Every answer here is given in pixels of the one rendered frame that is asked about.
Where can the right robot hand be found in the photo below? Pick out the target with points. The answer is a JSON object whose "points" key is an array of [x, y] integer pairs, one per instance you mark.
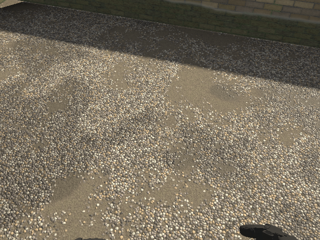
{"points": [[264, 232]]}

